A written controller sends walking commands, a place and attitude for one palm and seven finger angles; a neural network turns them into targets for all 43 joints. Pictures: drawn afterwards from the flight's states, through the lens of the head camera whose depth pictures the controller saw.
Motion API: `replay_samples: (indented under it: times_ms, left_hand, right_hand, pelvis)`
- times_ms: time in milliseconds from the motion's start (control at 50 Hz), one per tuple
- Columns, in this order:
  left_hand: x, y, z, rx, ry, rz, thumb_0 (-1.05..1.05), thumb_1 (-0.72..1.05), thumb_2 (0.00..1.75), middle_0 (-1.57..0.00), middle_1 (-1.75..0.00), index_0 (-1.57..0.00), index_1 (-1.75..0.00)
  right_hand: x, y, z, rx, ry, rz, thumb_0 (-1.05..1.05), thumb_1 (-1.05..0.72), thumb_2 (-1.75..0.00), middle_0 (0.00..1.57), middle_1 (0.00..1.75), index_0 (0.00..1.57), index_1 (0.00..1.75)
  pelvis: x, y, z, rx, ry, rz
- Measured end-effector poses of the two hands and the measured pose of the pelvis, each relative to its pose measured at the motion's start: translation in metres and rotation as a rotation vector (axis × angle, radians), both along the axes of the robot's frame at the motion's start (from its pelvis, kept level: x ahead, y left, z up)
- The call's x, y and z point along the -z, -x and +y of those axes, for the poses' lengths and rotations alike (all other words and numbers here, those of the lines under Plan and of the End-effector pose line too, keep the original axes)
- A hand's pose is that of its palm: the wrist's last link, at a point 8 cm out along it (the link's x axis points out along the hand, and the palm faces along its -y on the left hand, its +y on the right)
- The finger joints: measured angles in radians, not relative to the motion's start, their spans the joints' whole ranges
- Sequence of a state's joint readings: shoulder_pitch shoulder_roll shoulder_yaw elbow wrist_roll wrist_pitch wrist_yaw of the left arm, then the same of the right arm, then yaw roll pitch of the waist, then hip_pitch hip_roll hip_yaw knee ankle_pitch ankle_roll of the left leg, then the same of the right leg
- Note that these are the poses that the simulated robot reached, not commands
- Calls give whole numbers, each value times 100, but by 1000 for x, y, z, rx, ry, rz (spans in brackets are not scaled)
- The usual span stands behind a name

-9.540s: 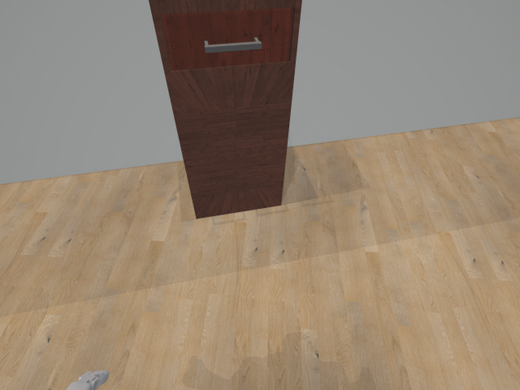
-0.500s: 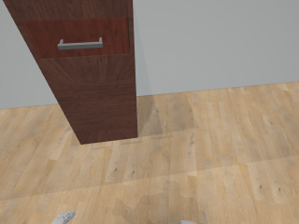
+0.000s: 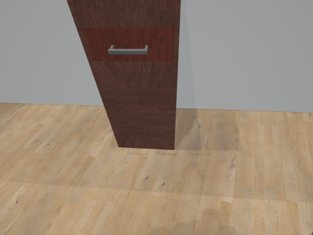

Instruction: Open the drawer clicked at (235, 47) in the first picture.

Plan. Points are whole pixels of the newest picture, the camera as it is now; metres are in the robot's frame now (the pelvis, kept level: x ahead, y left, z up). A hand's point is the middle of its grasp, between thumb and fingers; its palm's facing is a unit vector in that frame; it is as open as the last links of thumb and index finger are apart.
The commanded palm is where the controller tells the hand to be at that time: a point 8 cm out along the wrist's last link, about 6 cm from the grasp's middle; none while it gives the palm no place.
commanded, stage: take the last steps up to it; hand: left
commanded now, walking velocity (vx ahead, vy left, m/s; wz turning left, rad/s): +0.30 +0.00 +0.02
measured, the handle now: (128, 49) +0.82 +0.19 +0.07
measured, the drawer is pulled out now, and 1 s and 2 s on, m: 0.00 0.00 0.00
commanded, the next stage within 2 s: come to a stop and stand still in 0.78 s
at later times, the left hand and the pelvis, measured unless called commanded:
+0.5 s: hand (94, 231) +0.16 +0.22 -0.18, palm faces +0.01 -0.98 -0.18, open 7.4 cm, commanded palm none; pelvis +0.11 +0.03 -0.01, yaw -1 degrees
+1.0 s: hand (126, 185) +0.31 +0.15 -0.17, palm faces +0.04 -0.98 -0.20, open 7.3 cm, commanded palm none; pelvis +0.28 -0.03 +0.00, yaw -1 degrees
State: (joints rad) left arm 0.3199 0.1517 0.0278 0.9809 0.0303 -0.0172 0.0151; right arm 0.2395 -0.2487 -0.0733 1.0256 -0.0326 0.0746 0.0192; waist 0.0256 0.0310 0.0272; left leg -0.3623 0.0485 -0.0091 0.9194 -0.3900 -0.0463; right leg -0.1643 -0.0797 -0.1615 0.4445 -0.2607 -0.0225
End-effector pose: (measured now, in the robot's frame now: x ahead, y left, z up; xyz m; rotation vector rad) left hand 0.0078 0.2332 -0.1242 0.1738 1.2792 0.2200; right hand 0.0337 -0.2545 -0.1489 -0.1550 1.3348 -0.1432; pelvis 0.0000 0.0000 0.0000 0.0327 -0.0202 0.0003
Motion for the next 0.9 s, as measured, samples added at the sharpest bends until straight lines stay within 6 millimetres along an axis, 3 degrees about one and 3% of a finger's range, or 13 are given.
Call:
replay_samples:
  times_ms: [100,160,200,240,320,440,540,620,660,700,800,900]
  left_hand:
    - [15,54,15,-84,50,139,1,90,90,-21,-30,-20,-30]
    - [31,77,27,-114,85,232,1,90,90,-21,-30,-20,-30]
    - [33,78,32,-102,100,281,1,90,90,-20,-30,-20,-30]
    - [31,65,37,-83,108,289,1,91,90,-20,-30,-20,-30]
    - [27,13,46,-50,111,209,1,91,90,-20,-30,-20,-30]
    - [26,-91,45,9,87,65,1,91,90,-20,-30,-20,-30]
    - [23,-190,25,96,65,-27,1,91,90,-20,-30,-19,-30]
    - [27,-266,1,158,37,-120,1,91,90,-20,-30,-20,-30]
    - [27,-289,-10,161,24,-165,1,91,90,-20,-30,-20,-30]
    - [23,-298,-20,145,26,-174,1,91,90,-20,-30,-20,-30]
    - [11,-299,-32,87,14,-124,0,93,90,-21,-30,-20,-30]
    - [8,-298,-32,68,13,-63,-1,94,90,-21,-30,-20,-30]
  right_hand:
    - [-12,-46,27,-75,22,-87,1,-91,-90,20,30,19,30]
    - [-12,-69,48,-89,41,-161,0,-91,-90,20,30,19,30]
    - [-16,-72,61,-74,36,-182,0,-91,-90,20,30,19,30]
    - [-18,-67,70,-49,32,-177,0,-91,-90,20,30,20,30]
    - [-18,-47,71,1,52,-99,-1,-94,-90,20,30,20,30]
    - [-8,-10,74,67,21,89,0,-93,-90,20,30,20,30]
    - [2,7,75,136,-28,229,0,-91,-90,20,30,20,30]
    - [18,1,63,176,-69,323,0,-91,-90,20,30,20,30]
    - [24,-16,52,181,-82,337,0,-91,-90,20,30,20,30]
    - [25,-44,39,171,-77,304,1,-91,-90,20,30,20,30]
    - [18,-140,9,117,-47,124,1,-91,-90,20,30,20,30]
    - [6,-226,-3,71,-35,-29,0,-91,-90,20,30,19,30]
  pelvis:
    - [2,-9,19,-10,19,8]
    - [12,-18,35,-8,41,7]
    - [11,-26,41,9,37,-6]
    - [7,-35,45,11,43,-12]
    - [1,-55,51,5,42,-19]
    - [4,-91,44,15,21,-15]
    - [12,-129,27,27,10,-8]
    - [28,-169,3,35,8,-5]
    - [33,-183,-8,35,12,-13]
    - [29,-194,-15,27,18,-28]
    - [13,-222,-26,18,24,-23]
    - [4,-250,-32,12,29,-3]
